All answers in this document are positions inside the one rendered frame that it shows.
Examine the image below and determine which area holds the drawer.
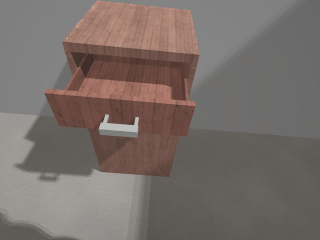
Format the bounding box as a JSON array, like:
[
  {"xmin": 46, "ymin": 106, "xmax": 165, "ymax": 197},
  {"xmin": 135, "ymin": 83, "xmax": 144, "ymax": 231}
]
[{"xmin": 44, "ymin": 53, "xmax": 196, "ymax": 137}]

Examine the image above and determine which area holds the cabinet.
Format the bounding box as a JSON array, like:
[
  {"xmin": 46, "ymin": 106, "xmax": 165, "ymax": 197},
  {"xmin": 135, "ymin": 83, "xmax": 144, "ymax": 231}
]
[{"xmin": 62, "ymin": 0, "xmax": 200, "ymax": 177}]

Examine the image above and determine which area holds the handle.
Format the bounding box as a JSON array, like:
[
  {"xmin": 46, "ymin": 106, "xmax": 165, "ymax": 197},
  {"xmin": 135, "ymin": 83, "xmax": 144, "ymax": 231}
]
[{"xmin": 99, "ymin": 114, "xmax": 139, "ymax": 138}]

